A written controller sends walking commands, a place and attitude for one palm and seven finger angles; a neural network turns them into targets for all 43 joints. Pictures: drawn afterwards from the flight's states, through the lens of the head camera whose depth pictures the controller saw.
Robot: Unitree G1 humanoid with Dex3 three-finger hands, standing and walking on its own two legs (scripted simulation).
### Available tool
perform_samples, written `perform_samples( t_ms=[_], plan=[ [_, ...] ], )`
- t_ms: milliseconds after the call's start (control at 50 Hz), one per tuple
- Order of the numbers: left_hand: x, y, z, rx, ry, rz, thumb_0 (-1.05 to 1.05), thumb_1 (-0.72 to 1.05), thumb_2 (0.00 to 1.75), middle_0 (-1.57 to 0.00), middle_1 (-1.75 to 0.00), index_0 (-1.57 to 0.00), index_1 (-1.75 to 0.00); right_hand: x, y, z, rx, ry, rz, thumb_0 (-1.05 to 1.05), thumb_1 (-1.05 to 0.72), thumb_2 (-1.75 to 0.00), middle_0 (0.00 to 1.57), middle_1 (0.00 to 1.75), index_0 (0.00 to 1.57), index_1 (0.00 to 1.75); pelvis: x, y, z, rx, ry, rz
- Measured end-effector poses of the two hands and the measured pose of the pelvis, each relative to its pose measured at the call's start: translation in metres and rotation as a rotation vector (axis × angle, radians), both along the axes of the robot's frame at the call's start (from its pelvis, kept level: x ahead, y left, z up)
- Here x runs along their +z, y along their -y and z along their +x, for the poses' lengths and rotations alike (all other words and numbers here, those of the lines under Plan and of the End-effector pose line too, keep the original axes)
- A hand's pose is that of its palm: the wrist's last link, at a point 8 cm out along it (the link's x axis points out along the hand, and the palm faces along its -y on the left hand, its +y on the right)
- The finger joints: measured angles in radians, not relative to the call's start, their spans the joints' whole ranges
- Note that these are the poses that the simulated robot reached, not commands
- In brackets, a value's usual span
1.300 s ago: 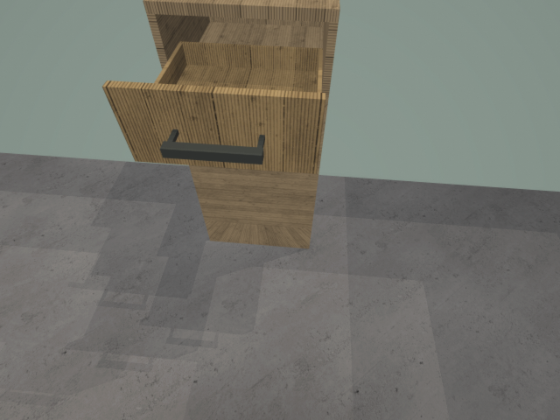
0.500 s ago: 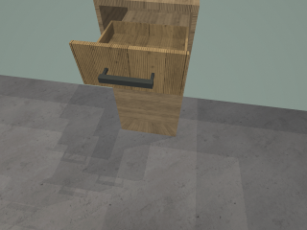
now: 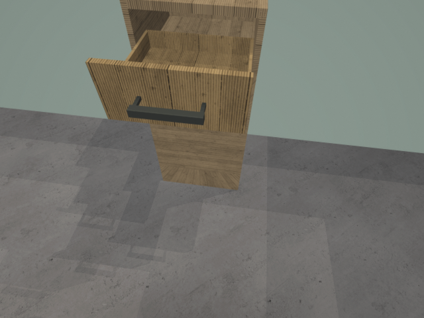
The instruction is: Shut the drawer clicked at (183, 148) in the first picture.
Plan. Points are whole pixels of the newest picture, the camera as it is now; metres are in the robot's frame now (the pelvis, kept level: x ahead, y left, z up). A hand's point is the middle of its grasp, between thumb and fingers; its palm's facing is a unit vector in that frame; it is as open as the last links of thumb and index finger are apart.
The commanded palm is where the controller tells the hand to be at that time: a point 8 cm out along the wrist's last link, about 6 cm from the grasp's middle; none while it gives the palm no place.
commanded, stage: take the last steps up to it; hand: left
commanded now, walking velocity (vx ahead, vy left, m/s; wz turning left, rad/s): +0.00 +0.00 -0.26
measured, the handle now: (168, 109) +0.56 +0.14 +0.06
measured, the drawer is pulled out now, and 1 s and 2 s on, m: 0.30 0.30 0.30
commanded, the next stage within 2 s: come to a stop and stand still in 0.80 s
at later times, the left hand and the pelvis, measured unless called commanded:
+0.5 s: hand out of the picture +0.10 +0.18 -0.18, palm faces -0.05 -0.98 -0.20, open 7.4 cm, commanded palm none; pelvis +0.06 -0.01 +0.00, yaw -5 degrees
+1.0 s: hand (170, 277) +0.24 +0.12 -0.18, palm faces -0.03 -0.97 -0.23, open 7.3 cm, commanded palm none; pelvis +0.19 -0.07 -0.02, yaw -4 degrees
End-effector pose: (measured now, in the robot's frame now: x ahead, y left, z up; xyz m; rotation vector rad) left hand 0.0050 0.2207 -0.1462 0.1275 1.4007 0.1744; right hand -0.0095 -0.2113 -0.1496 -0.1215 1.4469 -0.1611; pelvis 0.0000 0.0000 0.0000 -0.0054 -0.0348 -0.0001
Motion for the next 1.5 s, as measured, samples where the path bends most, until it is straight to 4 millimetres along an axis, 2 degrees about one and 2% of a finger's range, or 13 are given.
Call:
perform_samples(
  t_ms=[180, 360, 420, 500, 580, 640, 780, 860, 1000, 1120, 1340, 1400, 1500],
  plan=[
    [-0.005, -0.005, 0.003, -0.008, -0.010, -0.009, 0.00, 0.90, 0.90, -0.20, -0.30, -0.20, -0.30, 0.000, 0.006, 0.005, -0.019, 0.024, -0.023, 0.00, -0.91, -0.90, 0.20, 0.29, 0.20, 0.30, -0.004, -0.002, 0.004, -0.024, 0.001, -0.007],
    [-0.014, -0.019, 0.019, -0.021, -0.053, -0.023, 0.00, 0.90, 0.90, -0.20, -0.30, -0.20, -0.30, -0.001, 0.003, 0.014, -0.052, 0.028, -0.046, 0.00, -0.91, -0.90, 0.20, 0.29, 0.20, 0.30, -0.011, -0.010, 0.034, -0.060, -0.007, 0.009],
    [-0.010, -0.019, 0.043, -0.064, -0.060, -0.010, 0.00, 0.91, 0.90, -0.20, -0.30, -0.20, -0.30, 0.001, 0.001, 0.008, -0.081, 0.015, -0.036, 0.00, -0.91, -0.90, 0.20, 0.29, 0.20, 0.30, -0.009, -0.006, 0.043, -0.079, -0.014, 0.019],
    [0.001, -0.009, 0.097, -0.105, 0.021, 0.006, 0.01, 0.91, 0.90, -0.20, -0.30, -0.20, -0.30, 0.002, 0.003, -0.007, -0.103, -0.072, 0.002, 0.00, -0.91, -0.90, 0.20, 0.29, 0.20, 0.30, -0.005, 0.007, 0.057, -0.081, -0.023, 0.014],
    [-0.002, 0.006, 0.145, -0.111, 0.142, 0.033, 0.00, 0.91, 0.90, -0.20, -0.30, -0.20, -0.30, -0.011, 0.018, -0.008, -0.113, -0.167, 0.035, 0.00, -0.91, -0.90, 0.20, 0.29, 0.20, 0.30, -0.016, 0.026, 0.077, -0.064, -0.022, 0.019],
    [0.000, 0.017, 0.159, -0.091, 0.150, 0.034, 0.00, 0.91, 0.90, -0.20, -0.30, -0.20, -0.30, -0.009, 0.034, 0.020, -0.102, -0.167, 0.021, 0.00, -0.91, -0.90, 0.20, 0.29, 0.20, 0.30, -0.013, 0.032, 0.092, -0.041, -0.013, 0.002],
    [-0.008, 0.029, 0.158, -0.065, 0.031, -0.005, 0.00, 0.92, 0.90, -0.20, -0.30, -0.20, -0.30, 0.002, 0.057, 0.140, -0.057, 0.083, -0.038, 0.00, -0.91, -0.90, 0.20, 0.29, 0.19, 0.30, -0.008, 0.036, 0.134, -0.068, -0.017, 0.009],
    [-0.018, 0.033, 0.167, -0.085, -0.036, -0.010, 0.00, 0.92, 0.90, -0.20, -0.30, -0.20, -0.30, -0.004, 0.061, 0.185, -0.045, 0.182, -0.048, 0.00, -0.91, -0.90, 0.20, 0.29, 0.19, 0.30, -0.017, 0.041, 0.155, -0.100, -0.009, 0.021],
    [-0.006, 0.057, 0.226, -0.089, 0.068, 0.036, 0.01, 0.92, 0.90, -0.20, -0.30, -0.20, -0.30, -0.019, 0.083, 0.207, -0.037, 0.099, 0.004, 0.00, -0.93, -0.90, 0.20, 0.29, 0.20, 0.30, -0.017, 0.070, 0.190, -0.073, -0.013, 0.042],
    [0.007, 0.072, 0.254, -0.078, 0.073, 0.062, 0.01, 0.92, 0.90, -0.20, -0.30, -0.20, -0.30, -0.011, 0.101, 0.230, -0.041, 0.037, 0.001, 0.00, -0.92, -0.90, 0.20, 0.29, 0.20, 0.30, -0.006, 0.083, 0.212, -0.049, -0.023, 0.036],
    [0.000, 0.048, 0.245, -0.047, 0.006, 0.065, 0.00, 0.91, 0.90, -0.20, -0.30, -0.21, -0.30, 0.010, 0.110, 0.295, 0.013, 0.162, -0.077, 0.00, -0.91, -0.90, 0.20, 0.29, 0.20, 0.30, -0.003, 0.068, 0.215, -0.060, -0.012, 0.035],
    [-0.010, 0.035, 0.244, -0.051, 0.008, 0.069, 0.00, 0.90, 0.90, -0.20, -0.30, -0.20, -0.30, 0.007, 0.105, 0.303, 0.026, 0.218, -0.095, 0.00, -0.91, -0.90, 0.20, 0.29, 0.20, 0.30, -0.013, 0.060, 0.215, -0.069, -0.010, 0.019],
    [-0.001, 0.025, 0.249, -0.086, 0.102, 0.105, 0.00, 0.90, 0.90, -0.20, -0.30, -0.20, -0.30, 0.002, 0.092, 0.308, 0.020, 0.333, -0.060, 0.00, -0.91, -0.90, 0.20, 0.29, 0.20, 0.30, -0.019, 0.051, 0.208, -0.083, 0.013, 0.020]
  ],
)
